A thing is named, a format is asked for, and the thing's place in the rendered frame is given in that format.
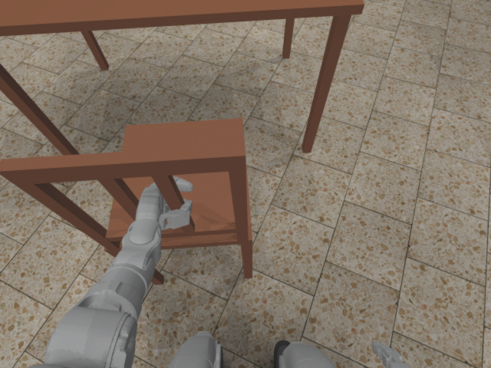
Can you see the right robot hand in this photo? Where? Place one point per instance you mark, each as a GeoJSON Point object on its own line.
{"type": "Point", "coordinates": [389, 356]}

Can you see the left robot shin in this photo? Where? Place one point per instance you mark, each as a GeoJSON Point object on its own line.
{"type": "Point", "coordinates": [204, 333]}

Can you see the left robot upper arm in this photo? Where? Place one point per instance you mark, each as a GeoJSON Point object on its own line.
{"type": "Point", "coordinates": [93, 338]}

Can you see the chair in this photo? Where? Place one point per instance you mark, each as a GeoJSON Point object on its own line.
{"type": "Point", "coordinates": [210, 154]}

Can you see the right robot shin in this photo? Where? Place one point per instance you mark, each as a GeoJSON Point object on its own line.
{"type": "Point", "coordinates": [293, 343]}

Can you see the left robot hand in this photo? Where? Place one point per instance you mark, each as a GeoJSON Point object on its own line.
{"type": "Point", "coordinates": [152, 204]}

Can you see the robot shin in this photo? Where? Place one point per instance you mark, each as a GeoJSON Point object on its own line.
{"type": "Point", "coordinates": [204, 333]}
{"type": "Point", "coordinates": [293, 343]}

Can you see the table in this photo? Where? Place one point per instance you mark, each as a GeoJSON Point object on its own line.
{"type": "Point", "coordinates": [24, 17]}

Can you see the robot left forearm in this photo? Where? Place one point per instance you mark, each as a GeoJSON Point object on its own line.
{"type": "Point", "coordinates": [126, 281]}

